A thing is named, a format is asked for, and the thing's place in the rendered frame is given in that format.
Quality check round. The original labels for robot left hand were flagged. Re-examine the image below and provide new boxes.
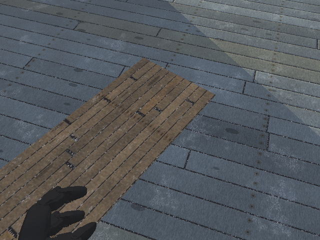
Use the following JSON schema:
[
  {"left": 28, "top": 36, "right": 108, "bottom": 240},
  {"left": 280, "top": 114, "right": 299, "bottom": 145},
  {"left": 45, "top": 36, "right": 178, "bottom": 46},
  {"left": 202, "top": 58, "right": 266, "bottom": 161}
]
[{"left": 15, "top": 186, "right": 97, "bottom": 240}]

